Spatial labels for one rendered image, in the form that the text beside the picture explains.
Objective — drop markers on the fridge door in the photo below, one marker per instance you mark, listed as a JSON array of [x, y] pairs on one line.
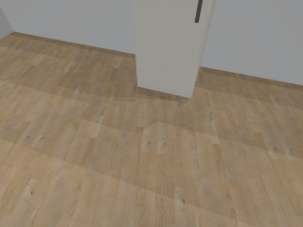
[[167, 42]]

